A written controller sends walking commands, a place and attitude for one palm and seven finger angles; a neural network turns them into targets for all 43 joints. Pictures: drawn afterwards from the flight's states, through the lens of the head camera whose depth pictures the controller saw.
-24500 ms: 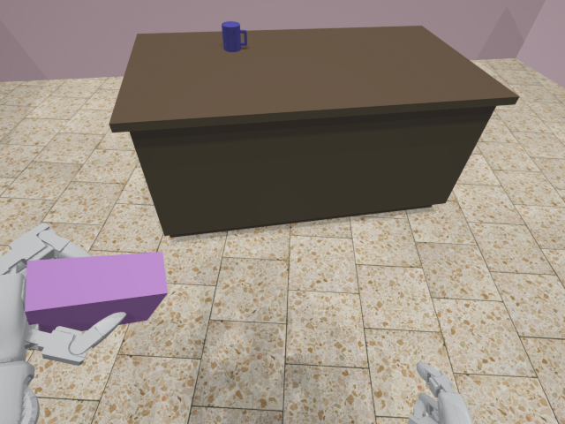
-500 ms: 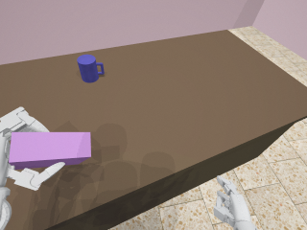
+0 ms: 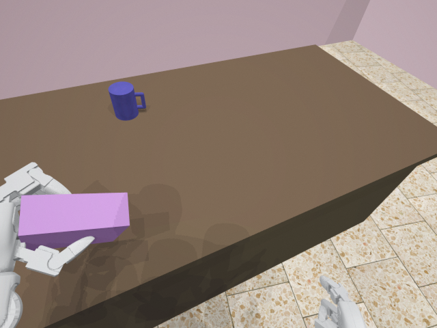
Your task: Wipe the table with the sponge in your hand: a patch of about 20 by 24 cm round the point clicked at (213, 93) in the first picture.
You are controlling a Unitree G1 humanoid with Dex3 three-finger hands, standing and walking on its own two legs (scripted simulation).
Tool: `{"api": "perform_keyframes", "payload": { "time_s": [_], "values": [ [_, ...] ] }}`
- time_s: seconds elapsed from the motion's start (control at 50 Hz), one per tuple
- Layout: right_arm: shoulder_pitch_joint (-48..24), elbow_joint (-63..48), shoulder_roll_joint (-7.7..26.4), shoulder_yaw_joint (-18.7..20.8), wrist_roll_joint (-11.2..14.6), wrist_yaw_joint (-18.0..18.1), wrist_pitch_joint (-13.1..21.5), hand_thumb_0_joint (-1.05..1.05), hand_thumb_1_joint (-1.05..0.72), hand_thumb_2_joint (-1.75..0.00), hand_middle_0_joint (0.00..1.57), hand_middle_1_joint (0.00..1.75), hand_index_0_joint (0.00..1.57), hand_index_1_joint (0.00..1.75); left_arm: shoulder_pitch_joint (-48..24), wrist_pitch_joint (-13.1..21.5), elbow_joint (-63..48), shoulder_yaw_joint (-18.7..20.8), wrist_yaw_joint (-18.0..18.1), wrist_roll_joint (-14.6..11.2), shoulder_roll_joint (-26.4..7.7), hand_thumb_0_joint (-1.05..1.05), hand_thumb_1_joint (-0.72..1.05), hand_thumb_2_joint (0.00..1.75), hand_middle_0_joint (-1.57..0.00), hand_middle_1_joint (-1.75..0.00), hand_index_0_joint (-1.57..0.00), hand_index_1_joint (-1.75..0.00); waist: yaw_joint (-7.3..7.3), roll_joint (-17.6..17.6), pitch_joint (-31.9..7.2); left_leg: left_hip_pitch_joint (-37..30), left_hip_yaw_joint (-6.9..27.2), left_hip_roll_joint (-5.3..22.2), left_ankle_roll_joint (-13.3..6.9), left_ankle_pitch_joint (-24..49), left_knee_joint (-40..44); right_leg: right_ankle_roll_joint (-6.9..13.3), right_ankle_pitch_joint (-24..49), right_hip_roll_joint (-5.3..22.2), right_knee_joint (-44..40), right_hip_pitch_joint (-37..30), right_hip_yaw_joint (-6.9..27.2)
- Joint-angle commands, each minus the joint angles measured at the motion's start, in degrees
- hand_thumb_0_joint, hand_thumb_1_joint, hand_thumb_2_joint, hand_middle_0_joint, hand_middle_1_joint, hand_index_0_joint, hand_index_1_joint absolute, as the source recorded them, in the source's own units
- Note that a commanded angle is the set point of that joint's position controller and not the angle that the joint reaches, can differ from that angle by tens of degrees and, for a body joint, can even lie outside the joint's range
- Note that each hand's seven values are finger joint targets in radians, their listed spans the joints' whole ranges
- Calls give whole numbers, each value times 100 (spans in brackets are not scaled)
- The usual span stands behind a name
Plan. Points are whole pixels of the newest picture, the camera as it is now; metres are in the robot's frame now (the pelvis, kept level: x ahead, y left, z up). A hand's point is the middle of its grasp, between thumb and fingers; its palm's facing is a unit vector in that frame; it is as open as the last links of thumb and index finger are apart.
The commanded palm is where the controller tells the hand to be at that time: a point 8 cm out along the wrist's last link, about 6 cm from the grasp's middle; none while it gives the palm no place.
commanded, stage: come to a stop and stand still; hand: left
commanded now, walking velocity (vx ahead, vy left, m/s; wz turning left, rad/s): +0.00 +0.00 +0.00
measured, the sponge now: (90, 221) +0.23 +0.21 +0.13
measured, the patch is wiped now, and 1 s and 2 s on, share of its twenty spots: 0.00 0.00 0.00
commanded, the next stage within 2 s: look again from close up in 0.08 s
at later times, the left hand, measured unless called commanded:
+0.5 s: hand (56, 220) +0.22 +0.24 +0.15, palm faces +0.35 -0.86 -0.38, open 9.2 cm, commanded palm +0.16 +0.28 +0.17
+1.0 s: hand (61, 234) +0.20 +0.23 +0.14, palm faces +0.38 -0.70 -0.61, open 9.2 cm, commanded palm +0.16 +0.27 +0.17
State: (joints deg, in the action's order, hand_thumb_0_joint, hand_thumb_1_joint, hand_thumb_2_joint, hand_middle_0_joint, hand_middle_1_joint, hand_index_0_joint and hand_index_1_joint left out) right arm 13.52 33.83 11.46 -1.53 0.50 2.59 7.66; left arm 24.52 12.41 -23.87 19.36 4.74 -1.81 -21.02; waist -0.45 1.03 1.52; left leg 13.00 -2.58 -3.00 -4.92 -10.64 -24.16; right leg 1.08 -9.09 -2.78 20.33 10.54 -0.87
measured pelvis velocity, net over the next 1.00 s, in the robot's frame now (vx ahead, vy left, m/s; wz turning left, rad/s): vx -0.01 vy -0.03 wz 0.04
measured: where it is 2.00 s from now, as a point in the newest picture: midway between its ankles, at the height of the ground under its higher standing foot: outside the picture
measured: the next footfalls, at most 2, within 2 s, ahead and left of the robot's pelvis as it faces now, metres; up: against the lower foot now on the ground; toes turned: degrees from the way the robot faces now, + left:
none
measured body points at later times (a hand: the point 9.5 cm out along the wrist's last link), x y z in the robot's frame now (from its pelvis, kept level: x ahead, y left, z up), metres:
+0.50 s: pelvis +0.00 +0.00 +0.00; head +0.01 +0.01 +0.45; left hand +0.19 +0.28 +0.18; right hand +0.18 -0.22 -0.07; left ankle +0.03 +0.06 -0.74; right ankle +0.02 -0.11 -0.74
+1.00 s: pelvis -0.01 -0.03 -0.02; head -0.01 -0.04 +0.43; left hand +0.18 +0.27 +0.17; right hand +0.21 -0.24 -0.09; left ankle +0.03 +0.06 -0.74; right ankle +0.02 -0.11 -0.74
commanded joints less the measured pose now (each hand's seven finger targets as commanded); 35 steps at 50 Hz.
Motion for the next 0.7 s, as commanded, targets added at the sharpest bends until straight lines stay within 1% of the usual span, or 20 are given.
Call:
{"api": "perform_keyframes", "payload": {
  "time_s": [0.0,0.08,0.1,0.14,0.16,0.18,0.2,0.28,0.3,0.38,0.4,0.48,0.5,0.56,0.58,0.6,0.62,0.64,0.66,0.68],
  "values": [
    [-662,-937,742,261,16,61,372,0,-90,-90,20,30,20,30,-489,456,-1316,597,132,-95,-913,0,10,130,-120,-160,-120,-160,-60,-426,-660,188,1006,803,375,-388,735,37,30,532,-235,-364,534],
    [-697,-927,770,295,41,68,426,0,-90,-90,20,30,20,30,-553,462,-1432,711,145,-55,-1068,0,10,130,-120,-160,-120,-160,-59,-643,-639,171,1034,814,397,-441,782,39,12,505,-199,-327,572],
    [-651,-915,766,268,12,67,418,0,-90,-90,20,30,20,30,-546,479,-1340,581,130,-71,-925,0,10,130,-120,-160,-120,-160,-58,-605,-598,229,1070,839,383,-538,838,30,-57,493,-187,-323,511],
    [-604,-916,775,305,18,76,424,0,-90,-90,20,30,20,30,-523,465,-1334,607,130,-65,-948,0,10,130,-120,-160,-120,-160,-61,-448,-653,200,1061,836,385,-448,802,36,32,502,-182,-379,550],
    [-612,-924,787,306,21,72,432,0,-90,-90,20,30,20,30,-551,461,-1338,592,123,-66,-946,0,10,130,-120,-160,-120,-160,-58,-438,-632,154,1064,834,393,-413,792,42,19,508,-201,-302,581],
    [-694,-900,773,294,33,79,445,0,-90,-90,20,30,20,30,-592,459,-1405,704,144,-47,-1063,0,10,130,-120,-160,-120,-160,-65,-599,-666,80,1038,836,428,-416,828,32,30,487,-180,-283,561],
    [-633,-884,777,273,-2,79,423,0,-90,-90,20,30,20,30,-554,473,-1313,593,126,-71,-920,0,10,130,-120,-160,-120,-160,-67,-487,-660,158,1066,854,412,-373,853,21,78,472,-155,-360,488],
    [-661,-883,778,303,26,76,441,0,-90,-90,20,30,20,30,-535,433,-1423,685,127,-63,-1038,0,10,130,-120,-160,-120,-160,-71,-529,-807,-100,984,826,487,163,729,45,376,488,-130,-358,557],
    [-634,-893,765,273,-3,75,416,0,-90,-90,20,30,20,30,-509,436,-1355,555,106,-94,-898,0,10,130,-120,-160,-120,-160,-73,-416,-794,-81,1000,844,490,190,750,34,359,492,-134,-368,497],
    [-687,-904,766,289,21,81,404,0,-90,-90,20,30,20,30,-496,376,-1370,677,111,-91,-1030,0,10,130,-120,-160,-120,-160,-71,-431,-768,-148,954,820,500,338,693,46,469,510,-203,-318,563],
    [-659,-899,750,261,3,79,380,0,-90,-90,20,30,20,30,-513,386,-1296,513,91,-117,-854,0,10,130,-120,-160,-120,-160,-64,-446,-747,-115,981,828,504,269,727,45,370,516,-209,-317,518],
    [-715,-923,752,280,22,93,374,0,-90,-90,20,30,20,30,-529,344,-1393,687,118,-99,-1066,0,10,130,-120,-160,-120,-160,-68,-433,-738,-112,941,806,457,187,704,40,428,517,-274,-327,594],
    [-680,-918,736,251,3,87,359,0,-90,-90,20,30,20,30,-527,349,-1325,531,102,-129,-876,0,10,130,-120,-160,-120,-160,-61,-406,-738,-75,968,811,465,150,722,44,348,537,-273,-344,532],
    [-668,-935,751,272,4,96,347,0,-90,-90,20,30,20,30,-537,319,-1348,547,112,-121,-921,0,10,130,-120,-160,-120,-160,-61,-408,-715,-73,992,803,460,204,704,57,415,556,-308,-348,583],
    [264,-1569,1409,-697,543,420,182,0,-90,-90,20,30,20,30,-6190,1288,-3641,2418,166,302,-5737,0,10,130,-120,-160,-120,-160,408,-2430,-419,1994,1217,781,-23,-1697,709,-370,-444,25,901,-1376,397],
    [-816,-644,823,295,-255,331,284,0,-90,-90,20,30,20,30,-4648,-36,-641,1906,-9,728,-3032,0,10,130,-120,-160,-120,-160,-288,-1630,-1475,-61,762,460,458,18,110,155,-351,301,917,-238,171],
    [-708,-743,1278,374,-196,5,286,0,-90,-90,20,30,20,30,-3015,-619,414,1048,-85,-40,-2002,0,10,130,-120,-160,-120,-160,-217,-1063,-1277,-666,955,551,896,1081,111,266,-57,134,844,588,-329],
    [-756,-735,1325,395,-145,-28,301,0,-90,-90,20,30,20,30,-2802,-823,-279,1022,-333,-325,-1477,0,10,130,-120,-160,-120,-160,-346,-720,-1645,-1280,926,594,882,1310,35,189,73,124,730,710,-260],
    [-888,-745,1255,356,-47,13,273,0,-90,-90,20,30,20,30,-2073,-1156,-236,957,-502,-579,-1436,0,10,130,-120,-160,-120,-160,-511,-764,-1656,-1321,745,504,802,1432,-2,181,241,161,661,448,-276],
    [-1191,-833,1110,169,106,-116,270,0,-90,-90,20,30,20,30,-1476,-1513,-107,495,-653,-617,-899,0,10,130,-120,-160,-120,-160,-478,-583,-1367,-1225,695,520,778,1346,0,191,184,88,665,520,-279]
  ]
}}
